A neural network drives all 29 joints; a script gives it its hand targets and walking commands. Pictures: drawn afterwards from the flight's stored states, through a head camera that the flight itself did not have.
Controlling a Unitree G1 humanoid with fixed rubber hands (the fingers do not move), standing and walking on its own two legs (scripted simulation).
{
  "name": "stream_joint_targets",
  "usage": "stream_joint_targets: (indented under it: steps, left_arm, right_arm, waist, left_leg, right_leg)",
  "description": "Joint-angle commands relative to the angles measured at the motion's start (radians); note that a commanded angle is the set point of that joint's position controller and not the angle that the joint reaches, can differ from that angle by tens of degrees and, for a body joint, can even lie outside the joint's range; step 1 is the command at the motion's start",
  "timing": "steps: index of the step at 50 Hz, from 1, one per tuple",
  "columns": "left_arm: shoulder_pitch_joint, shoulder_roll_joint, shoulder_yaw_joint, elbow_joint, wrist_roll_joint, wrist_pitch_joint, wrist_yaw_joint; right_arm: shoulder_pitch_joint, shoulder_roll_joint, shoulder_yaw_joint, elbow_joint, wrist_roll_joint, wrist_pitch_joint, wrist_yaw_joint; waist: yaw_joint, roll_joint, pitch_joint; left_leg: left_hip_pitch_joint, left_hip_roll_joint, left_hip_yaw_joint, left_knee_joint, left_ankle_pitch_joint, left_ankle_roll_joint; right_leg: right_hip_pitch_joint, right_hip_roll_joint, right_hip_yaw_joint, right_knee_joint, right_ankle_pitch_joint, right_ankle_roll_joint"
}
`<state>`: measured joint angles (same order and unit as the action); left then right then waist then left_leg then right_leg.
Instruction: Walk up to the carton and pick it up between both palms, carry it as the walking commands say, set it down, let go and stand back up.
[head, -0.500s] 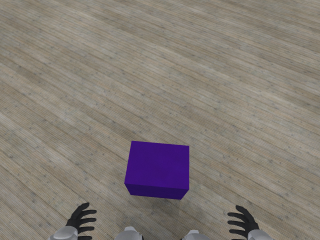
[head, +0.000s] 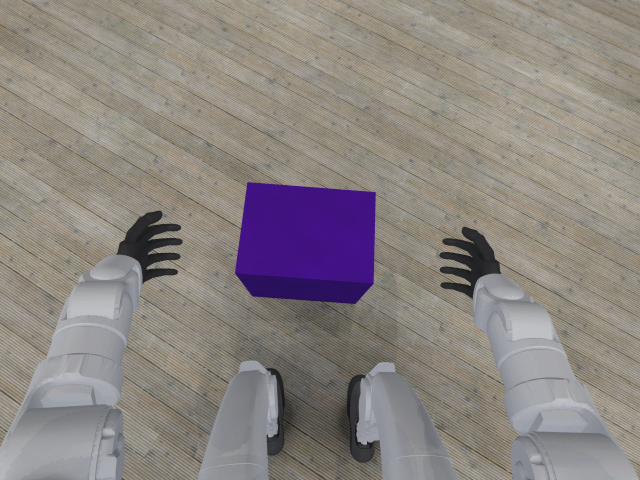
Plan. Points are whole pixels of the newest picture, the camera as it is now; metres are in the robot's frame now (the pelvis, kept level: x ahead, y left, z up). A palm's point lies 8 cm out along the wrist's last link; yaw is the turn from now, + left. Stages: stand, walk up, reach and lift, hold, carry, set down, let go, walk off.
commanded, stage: reach and lift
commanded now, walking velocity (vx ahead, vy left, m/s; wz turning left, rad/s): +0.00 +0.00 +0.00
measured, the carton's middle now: (307, 249) +0.52 +0.01 -0.54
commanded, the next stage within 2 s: none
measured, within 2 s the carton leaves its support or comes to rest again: neither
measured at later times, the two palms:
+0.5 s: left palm (145, 173) +0.52 +0.26 -0.12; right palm (475, 195) +0.48 -0.24 -0.11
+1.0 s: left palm (163, 176) +0.55 +0.25 -0.19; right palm (451, 195) +0.51 -0.23 -0.19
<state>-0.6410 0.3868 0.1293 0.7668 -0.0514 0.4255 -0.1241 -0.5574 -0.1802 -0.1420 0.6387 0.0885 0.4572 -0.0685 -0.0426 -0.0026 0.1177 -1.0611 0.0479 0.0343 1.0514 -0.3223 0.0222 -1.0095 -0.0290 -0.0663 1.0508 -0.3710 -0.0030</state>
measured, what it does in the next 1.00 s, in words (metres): lowers itself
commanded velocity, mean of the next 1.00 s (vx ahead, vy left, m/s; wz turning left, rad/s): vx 0.00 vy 0.00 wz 0.00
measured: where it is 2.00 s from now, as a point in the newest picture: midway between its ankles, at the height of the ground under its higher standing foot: (316, 429)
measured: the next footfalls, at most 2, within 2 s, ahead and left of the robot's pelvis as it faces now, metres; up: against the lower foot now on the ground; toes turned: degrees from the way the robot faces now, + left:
none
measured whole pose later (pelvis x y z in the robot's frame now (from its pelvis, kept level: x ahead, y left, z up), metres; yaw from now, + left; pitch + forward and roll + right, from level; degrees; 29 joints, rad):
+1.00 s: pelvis +0.01 +0.00 -0.09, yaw -2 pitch +48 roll -3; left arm -1.27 0.54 0.32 1.03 -0.01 0.19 -0.19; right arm -1.16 -0.28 -0.42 0.85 0.04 0.22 0.00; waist -0.04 0.00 -0.03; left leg -1.78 0.06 0.03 1.31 -0.37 0.04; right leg -1.73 -0.03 -0.06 1.31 -0.41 0.00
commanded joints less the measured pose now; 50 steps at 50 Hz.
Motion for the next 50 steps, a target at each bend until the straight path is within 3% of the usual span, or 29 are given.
stream_joint_targets:
  steps: [1,13,22,28,36,45,50]
  left_arm:
    - [-0.243,0.167,0.038,-0.042,0.002,-0.041,0.007]
    - [-0.534,0.220,0.039,0.051,-0.029,-0.162,0.034]
    - [-0.733,0.275,0.098,0.113,-0.027,-0.216,0.027]
    - [-0.846,0.302,0.130,0.130,-0.024,-0.216,0.006]
    - [-0.871,0.313,0.175,0.125,0.006,-0.215,-0.035]
    - [-0.829,0.289,0.210,0.185,0.041,-0.248,-0.070]
    - [-0.859,0.315,0.202,0.160,0.035,-0.255,-0.054]
  right_arm:
    - [-0.223,-0.110,-0.052,-0.045,0.006,-0.043,-0.010]
    - [-0.456,-0.228,-0.148,0.078,0.026,-0.196,0.015]
    - [-0.653,-0.289,-0.161,0.090,0.053,-0.246,0.059]
    - [-0.779,-0.321,-0.202,0.101,0.017,-0.236,0.071]
    - [-0.808,-0.291,-0.261,0.101,-0.034,-0.229,0.078]
    - [-0.775,-0.211,-0.282,0.126,-0.052,-0.249,0.077]
    - [-0.797,-0.239,-0.288,0.100,-0.040,-0.259,0.056]
  waist:
    - [0.007,0.051,-0.658]
    - [-0.026,0.108,-0.944]
    - [-0.006,0.124,-1.089]
    - [-0.013,0.106,-1.149]
    - [-0.018,0.097,-1.174]
    - [0.007,0.060,-1.013]
    - [0.005,0.063,-1.099]
  left_leg:
    - [0.311,-0.056,-0.047,-0.106,0.026,-0.014]
    - [0.363,-0.049,-0.088,-0.018,0.269,-0.017]
    - [0.425,-0.050,-0.120,0.015,0.436,0.000]
    - [0.410,-0.055,-0.118,0.019,0.439,0.009]
    - [0.346,-0.060,-0.104,0.032,0.483,0.013]
    - [-0.045,-0.063,-0.071,0.158,0.331,0.009]
    - [-0.111,-0.066,-0.073,0.302,0.326,-0.002]
  right_leg:
    - [0.161,0.048,0.039,-0.144,0.034,0.019]
    - [-0.107,0.073,0.008,-0.064,0.205,0.019]
    - [-0.252,0.080,0.007,-0.034,0.250,0.023]
    - [-0.263,0.084,0.002,-0.035,0.252,0.024]
    - [-0.234,0.084,0.008,-0.023,0.338,0.026]
    - [-0.328,0.078,0.034,0.122,0.292,0.046]
    - [-0.407,0.081,0.023,0.266,0.280,0.050]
